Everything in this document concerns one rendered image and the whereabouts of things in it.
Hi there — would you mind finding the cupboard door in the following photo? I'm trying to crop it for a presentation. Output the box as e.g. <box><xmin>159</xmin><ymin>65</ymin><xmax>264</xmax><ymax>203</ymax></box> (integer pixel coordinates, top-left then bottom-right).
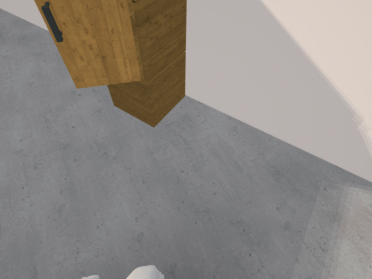
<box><xmin>34</xmin><ymin>0</ymin><xmax>141</xmax><ymax>89</ymax></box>

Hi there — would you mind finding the left robot thigh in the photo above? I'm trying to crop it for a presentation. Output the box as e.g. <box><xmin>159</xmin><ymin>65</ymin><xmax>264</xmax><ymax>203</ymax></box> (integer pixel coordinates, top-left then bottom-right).
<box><xmin>126</xmin><ymin>266</ymin><xmax>164</xmax><ymax>279</ymax></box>

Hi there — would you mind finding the handle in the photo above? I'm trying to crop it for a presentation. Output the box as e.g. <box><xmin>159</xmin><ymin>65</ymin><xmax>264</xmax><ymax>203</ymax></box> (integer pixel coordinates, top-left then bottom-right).
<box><xmin>41</xmin><ymin>2</ymin><xmax>63</xmax><ymax>42</ymax></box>

